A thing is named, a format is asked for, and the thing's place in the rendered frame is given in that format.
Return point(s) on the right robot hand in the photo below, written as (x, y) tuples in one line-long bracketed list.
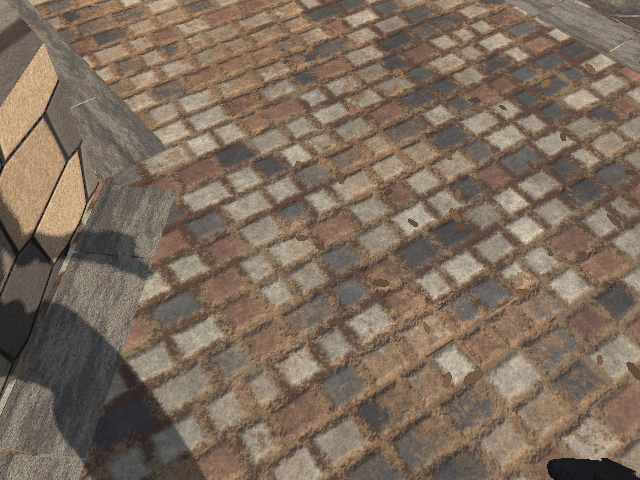
[(586, 469)]

